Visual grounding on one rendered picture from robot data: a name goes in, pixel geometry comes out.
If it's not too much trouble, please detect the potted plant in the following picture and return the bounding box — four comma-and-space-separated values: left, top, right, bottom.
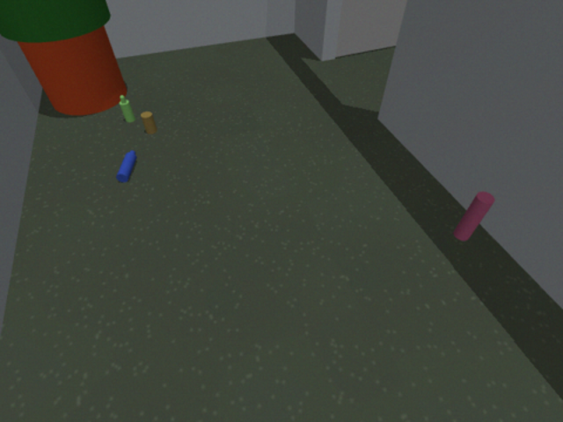
0, 0, 127, 115

